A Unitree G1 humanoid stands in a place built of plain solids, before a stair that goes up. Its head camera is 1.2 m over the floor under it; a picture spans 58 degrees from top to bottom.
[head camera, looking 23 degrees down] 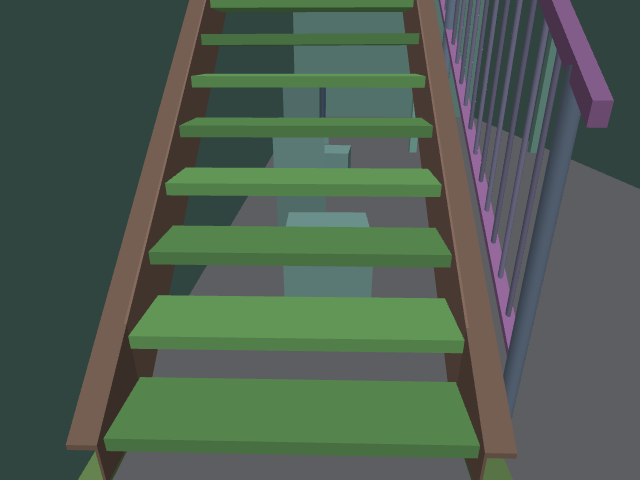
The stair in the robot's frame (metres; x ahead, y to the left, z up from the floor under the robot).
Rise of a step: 0.19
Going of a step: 0.24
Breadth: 1.09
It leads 1 degrees to the right of straight ahead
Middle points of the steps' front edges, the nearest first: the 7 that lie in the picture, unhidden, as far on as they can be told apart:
0.93 0.09 0.17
1.17 0.08 0.36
1.41 0.08 0.55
1.66 0.07 0.74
1.91 0.06 0.92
2.15 0.06 1.11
2.40 0.05 1.30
